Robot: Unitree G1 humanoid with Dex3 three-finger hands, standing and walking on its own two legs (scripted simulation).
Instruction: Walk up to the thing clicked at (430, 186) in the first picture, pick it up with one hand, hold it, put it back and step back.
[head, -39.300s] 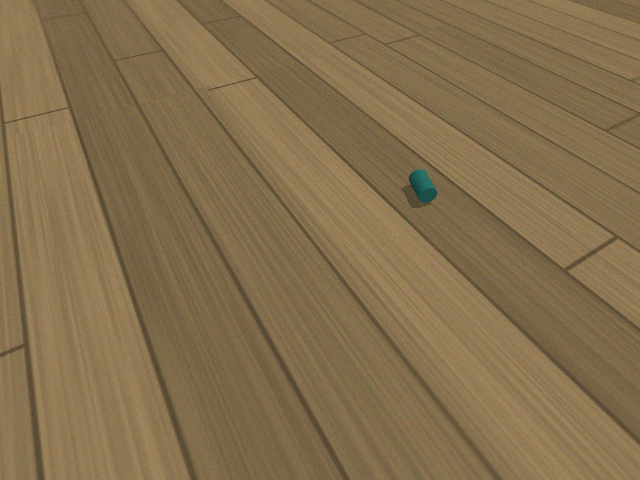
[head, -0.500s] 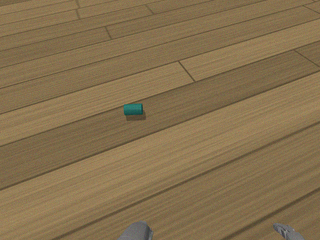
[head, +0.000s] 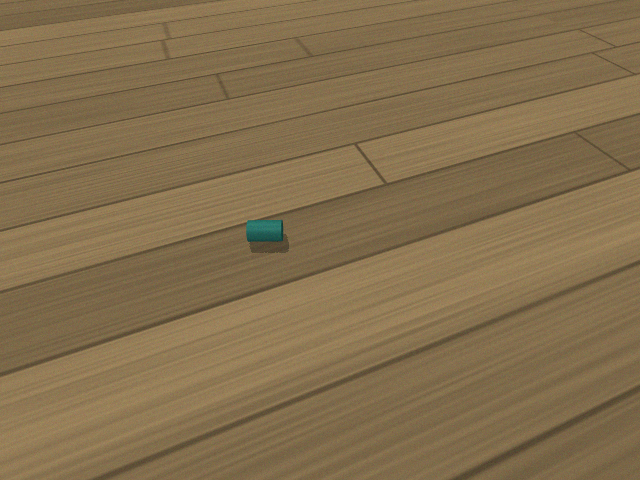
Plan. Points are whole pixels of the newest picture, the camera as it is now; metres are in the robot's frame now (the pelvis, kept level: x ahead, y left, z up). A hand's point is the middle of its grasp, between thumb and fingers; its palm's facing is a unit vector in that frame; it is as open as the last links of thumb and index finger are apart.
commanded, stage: step back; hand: left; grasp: from above
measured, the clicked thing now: (265, 230) +1.15 +0.24 -0.71
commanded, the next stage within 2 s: stand in 0.56 s
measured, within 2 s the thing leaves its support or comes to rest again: neither
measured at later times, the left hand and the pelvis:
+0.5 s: hand out of the picture +0.12 +0.30 -0.15, palm faces +0.04 -0.94 -0.35, open 7.4 cm; pelvis +0.04 +0.03 +0.01, yaw +0 degrees
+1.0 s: hand out of the picture +0.14 +0.28 -0.13, palm faces -0.01 -0.94 -0.34, open 7.4 cm; pelvis +0.06 +0.03 +0.02, yaw +0 degrees
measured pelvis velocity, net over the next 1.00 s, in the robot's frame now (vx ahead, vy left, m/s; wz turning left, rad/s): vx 0.06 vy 0.03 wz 0.00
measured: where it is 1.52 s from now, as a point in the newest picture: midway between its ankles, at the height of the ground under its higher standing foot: outside the picture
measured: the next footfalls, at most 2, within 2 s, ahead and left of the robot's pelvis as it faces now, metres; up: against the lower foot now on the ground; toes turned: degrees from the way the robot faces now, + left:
left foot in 0.28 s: +0.11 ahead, +0.16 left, +0.00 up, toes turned +1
